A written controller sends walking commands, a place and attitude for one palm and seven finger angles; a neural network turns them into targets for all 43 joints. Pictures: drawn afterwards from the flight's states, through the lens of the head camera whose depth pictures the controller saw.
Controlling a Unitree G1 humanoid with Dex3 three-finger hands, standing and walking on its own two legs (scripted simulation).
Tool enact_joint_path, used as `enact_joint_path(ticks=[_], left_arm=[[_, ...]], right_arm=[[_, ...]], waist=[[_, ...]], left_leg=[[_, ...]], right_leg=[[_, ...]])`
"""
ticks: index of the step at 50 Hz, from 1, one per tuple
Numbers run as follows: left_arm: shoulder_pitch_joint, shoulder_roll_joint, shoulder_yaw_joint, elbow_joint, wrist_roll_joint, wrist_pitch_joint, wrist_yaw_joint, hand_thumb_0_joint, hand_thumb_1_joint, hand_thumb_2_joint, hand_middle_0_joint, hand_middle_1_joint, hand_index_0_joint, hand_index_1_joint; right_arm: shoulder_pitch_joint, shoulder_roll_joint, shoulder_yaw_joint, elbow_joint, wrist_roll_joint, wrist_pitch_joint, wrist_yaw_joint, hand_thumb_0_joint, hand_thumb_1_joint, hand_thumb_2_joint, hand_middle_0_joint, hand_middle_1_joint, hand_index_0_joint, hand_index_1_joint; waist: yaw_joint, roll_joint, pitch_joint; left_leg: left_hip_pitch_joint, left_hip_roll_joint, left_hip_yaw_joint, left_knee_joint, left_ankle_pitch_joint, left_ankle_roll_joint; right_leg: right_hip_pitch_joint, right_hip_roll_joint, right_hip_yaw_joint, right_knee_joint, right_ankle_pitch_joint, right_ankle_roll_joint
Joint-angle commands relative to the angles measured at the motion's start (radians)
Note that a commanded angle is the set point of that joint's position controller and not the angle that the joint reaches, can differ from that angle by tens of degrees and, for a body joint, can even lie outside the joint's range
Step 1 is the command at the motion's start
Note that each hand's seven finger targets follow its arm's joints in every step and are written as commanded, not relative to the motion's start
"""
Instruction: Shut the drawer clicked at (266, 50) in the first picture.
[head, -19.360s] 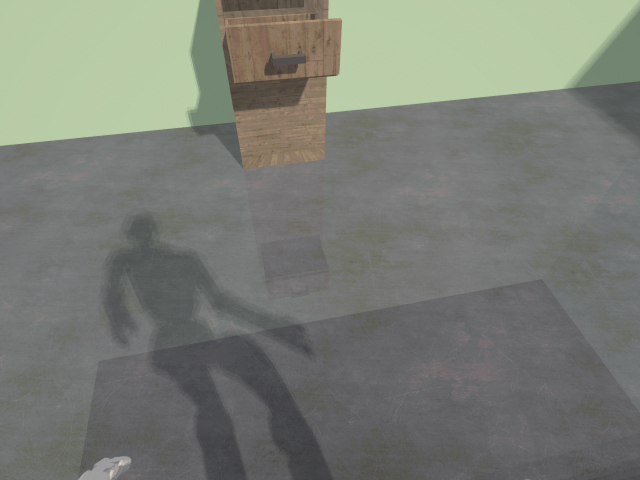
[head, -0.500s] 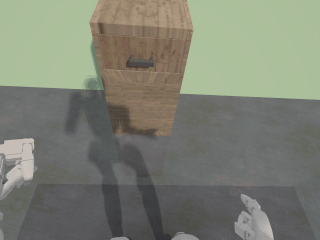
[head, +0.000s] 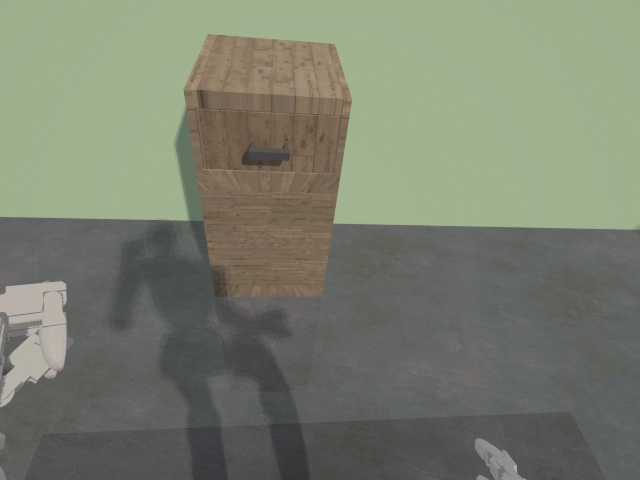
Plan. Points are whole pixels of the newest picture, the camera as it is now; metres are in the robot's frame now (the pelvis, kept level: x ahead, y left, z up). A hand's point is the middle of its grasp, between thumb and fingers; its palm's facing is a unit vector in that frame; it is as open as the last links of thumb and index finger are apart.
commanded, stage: stop stepping back and stand still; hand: left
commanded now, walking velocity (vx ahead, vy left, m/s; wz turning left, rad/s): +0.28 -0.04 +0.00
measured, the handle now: (269, 149) +0.95 +0.13 -0.08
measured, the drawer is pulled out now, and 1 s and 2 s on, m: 0.00 0.00 0.00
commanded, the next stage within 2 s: let the arm hang, fingers relaxed in 0.48 s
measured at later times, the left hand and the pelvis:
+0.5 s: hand (29, 355) +0.17 +0.24 +0.19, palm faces +0.41 -0.78 -0.48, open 3.3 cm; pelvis -0.02 +0.00 +0.00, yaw +2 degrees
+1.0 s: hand out of the picture +0.00 +0.21 -0.17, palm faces +0.07 -0.97 -0.23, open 3.8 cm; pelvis +0.00 +0.01 +0.00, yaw +4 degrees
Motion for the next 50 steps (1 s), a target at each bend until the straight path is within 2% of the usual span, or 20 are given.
enact_joint_path(ticks=[1,3,4,5,6,13,14,16,18,21,24,25,27,28,29,34,36,42,46,50], left_arm=[[0.038,0.158,0.157,-0.128,-0.02,-0.068,0.031,0.0,0.9,0.9,-1.4,-1.6,-1.4,-1.6],[0.021,0.13,0.128,-0.048,-0.019,-0.051,0.02,0.0,0.9,0.9,-1.4,-1.6,-1.4,-1.6],[-0.015,0.157,0.142,-0.042,-0.023,-0.043,0.013,0.0,0.9,0.9,-1.4,-1.6,-1.4,-1.6],[-0.102,0.183,0.147,-0.065,-0.04,-0.052,0.002,0.0,0.9,0.9,-1.4,-1.6,-1.4,-1.6],[-0.159,0.231,0.187,-0.11,-0.047,-0.078,-0.01,0.0,0.9,0.9,-1.4,-1.6,-1.4,-1.6],[-0.099,0.126,0.081,-0.22,-0.026,-0.093,0.011,0.0,0.9,0.9,-1.4,-1.6,-1.4,-1.6],[-0.124,0.134,0.087,-0.243,-0.026,-0.103,0.015,0.0,0.9,0.9,-1.4,-1.6,-1.4,-1.6],[-0.17,0.141,0.106,-0.322,-0.012,-0.128,0.031,0.0,0.9,0.9,-1.4,-1.6,-1.4,-1.6],[-0.142,0.186,0.163,-0.256,-0.022,-0.126,0.027,0.0,0.9,0.9,-1.4,-1.6,-1.4,-1.6],[-0.005,0.156,0.169,-0.194,-0.029,-0.095,0.019,0.0,0.9,0.9,-1.4,-1.6,-1.4,-1.6],[0.055,0.137,0.154,-0.139,-0.037,-0.079,0.01,0.0,0.9,0.9,-1.4,-1.6,-1.4,-1.6],[0.039,0.144,0.155,-0.119,-0.036,-0.075,0.008,0.0,0.9,0.9,-1.4,-1.6,-1.4,-1.6],[0.028,0.149,0.149,-0.088,-0.045,-0.053,0.003,0.0,0.9,0.9,-1.4,-1.6,-1.4,-1.6],[-0.036,0.171,0.155,-0.12,-0.049,-0.059,0.007,0.0,0.9,0.9,-1.4,-1.6,-1.4,-1.6],[-0.14,0.033,-0.176,0.663,0.066,0.112,-0.114,0.0,0.9,0.9,-1.4,-1.6,-1.4,-1.6],[-0.241,-0.099,-0.263,0.817,0.021,0.201,-0.137,0.0,0.9,0.9,-1.2,-1.383,-1.2,-1.383],[-0.25,-0.101,-0.275,0.924,0.014,0.206,-0.137,0.0,0.9,0.9,-1.12,-1.297,-1.12,-1.297],[-0.291,-0.02,-0.297,1.297,0.007,0.193,-0.139,0.0,0.9,0.9,-0.88,-1.037,-0.88,-1.037],[-0.309,-0.064,-0.308,1.414,0.0,0.193,-0.136,0.0,0.9,0.9,-0.72,-0.863,-0.72,-0.863],[-0.302,-0.071,-0.319,1.518,0.0,0.186,-0.135,0.0,0.9,0.9,-0.56,-0.69,-0.56,-0.69]], right_arm=[[-0.161,-0.144,-0.046,-0.165,-0.012,-0.022,-0.016,0.0,-0.9,-0.9,0.2,0.3,0.2,0.3],[-0.179,-0.141,-0.05,-0.168,-0.003,0.0,-0.022,0.0,-0.9,-0.9,0.2,0.3,0.2,0.3],[-0.172,-0.134,-0.067,-0.164,0.01,0.012,-0.017,0.0,-0.9,-0.9,0.2,0.3,0.2,0.3],[-0.171,-0.169,-0.076,-0.157,0.008,-0.001,-0.021,0.0,-0.9,-0.9,0.2,0.3,0.2,0.3],[-0.145,-0.169,-0.072,-0.121,-0.011,-0.01,-0.015,0.0,-0.9,-0.9,0.2,0.3,0.2,0.3],[-0.18,-0.12,-0.04,-0.127,-0.013,-0.054,-0.051,0.0,-0.9,-0.9,0.2,0.3,0.2,0.3],[-0.165,-0.134,-0.038,-0.128,-0.016,-0.066,-0.054,0.0,-0.9,-0.9,0.2,0.3,0.2,0.3],[-0.15,-0.154,-0.036,-0.146,-0.014,-0.078,-0.051,0.0,-0.9,-0.9,0.2,0.3,0.2,0.3],[-0.15,-0.131,-0.044,-0.13,-0.01,-0.088,-0.034,0.0,-0.9,-0.9,0.2,0.3,0.2,0.3],[-0.149,-0.13,-0.046,-0.138,0.003,-0.074,-0.006,0.0,-0.9,-0.9,0.2,0.3,0.2,0.3],[-0.163,-0.136,-0.041,-0.161,0.005,-0.045,0.0,0.0,-0.9,-0.9,0.2,0.3,0.2,0.3],[-0.179,-0.131,-0.04,-0.171,0.003,-0.031,-0.001,0.0,-0.9,-0.9,0.2,0.3,0.2,0.3],[-0.188,-0.124,-0.05,-0.181,0.004,-0.011,-0.002,0.0,-0.9,-0.9,0.2,0.3,0.2,0.3],[-0.181,-0.129,-0.049,-0.166,0.0,-0.006,-0.002,0.0,-0.9,-0.9,0.2,0.3,0.2,0.3],[-0.191,-0.235,-0.085,0.04,-0.004,-0.012,0.089,0.0,-0.9,-0.9,0.2,0.3,0.2,0.3],[-0.017,-0.154,-0.049,0.048,-0.019,0.114,0.087,0.0,-0.9,-0.9,0.2,0.3,0.2,0.3],[-0.102,-0.243,-0.059,0.037,-0.046,0.115,0.066,0.0,-0.9,-0.9,0.2,0.3,0.2,0.3],[-0.085,-0.13,-0.032,0.163,-0.019,0.145,0.053,0.0,-0.9,-0.9,0.2,0.3,0.2,0.3],[-0.04,-0.099,-0.031,0.24,-0.026,0.154,0.05,0.0,-0.9,-0.9,0.2,0.3,0.2,0.3],[-0.006,-0.112,-0.039,0.292,-0.017,0.149,0.043,0.0,-0.9,-0.9,0.2,0.3,0.2,0.3]], waist=[[0.059,0.328,0.035],[0.078,0.071,0.06],[0.071,-0.291,0.068],[0.043,-0.294,0.116],[0.009,-0.207,0.085],[0.022,-0.022,0.007],[0.017,0.071,0.007],[0.02,0.451,0.024],[0.02,0.286,0.039],[0.046,0.295,0.031],[0.047,0.236,0.008],[0.045,0.144,0.018],[0.038,-0.171,0.071],[0.03,-0.159,0.079],[0.008,-0.063,0.001],[-0.009,-0.077,-0.059],[0.038,0.091,-0.028],[0.036,0.0,0.025],[0.031,0.238,0.013],[0.036,0.097,0.004]], left_leg=[[-0.401,0.181,-0.126,-0.269,-0.517,0.069],[-0.525,0.063,-0.002,0.121,-0.472,0.023],[-0.521,-0.047,0.063,0.543,-0.366,-0.002],[-0.514,-0.038,-0.021,0.739,-0.24,-0.011],[-0.463,0.001,-0.027,0.787,-0.129,-0.026],[0.089,-0.008,0.101,0.013,-0.168,0.019],[0.122,0.006,0.054,-0.077,-0.207,0.031],[0.171,0.302,-0.437,-0.31,-0.299,0.165],[0.069,0.346,-0.479,-0.318,-0.182,0.206],[-0.077,0.237,-0.155,-0.22,-0.068,0.117],[-0.242,0.17,-0.061,-0.152,-0.276,0.06],[-0.305,0.125,-0.022,-0.073,-0.341,0.036],[-0.291,-0.019,0.036,0.32,-0.273,-0.013],[-0.277,0.001,0.016,0.399,-0.219,-0.015],[-0.364,0.081,0.01,0.506,-0.299,-0.014],[-0.013,0.069,-0.103,0.047,0.148,0.028],[-0.098,0.26,-0.299,-0.062,0.325,0.15],[-0.049,0.018,0.015,0.033,-0.024,-0.006],[-0.006,0.065,-0.03,-0.089,-0.084,0.01],[0.008,0.078,-0.032,-0.121,-0.04,0.011]], right_leg=[[0.412,0.023,-0.069,-0.329,-0.083,-0.03],[0.487,-0.038,0.053,-0.581,-0.168,-0.069],[0.326,-0.262,0.468,-0.832,-0.396,-0.156],[0.187,-0.369,0.625,-0.92,-0.311,-0.171],[0.164,-0.347,0.508,-0.871,-0.055,-0.18],[0.01,-0.195,0.148,-0.658,-0.272,-0.113],[0.01,-0.154,0.118,-0.539,-0.233,-0.087],[-0.162,0.012,-0.021,-0.082,-0.174,0.004],[-0.167,-0.032,0.081,0.106,-0.128,0.004],[0.085,-0.052,0.023,-0.194,-0.036,0.01],[0.36,-0.001,-0.043,-0.442,0.053,0.016],[0.409,-0.024,0.018,-0.527,0.008,0.002],[0.199,-0.273,0.475,-0.855,-0.247,-0.118],[0.195,-0.329,0.474,-0.865,-0.09,-0.15],[0.199,-0.42,0.239,-0.612,0.493,-0.166],[0.05,-0.126,0.002,-0.345,0.251,-0.019],[0.084,-0.047,0.008,-0.255,0.044,0.034],[0.166,-0.156,0.144,-0.603,0.234,-0.043],[0.165,-0.11,0.097,-0.646,0.055,-0.029],[0.231,-0.108,0.077,-0.676,0.141,-0.028]])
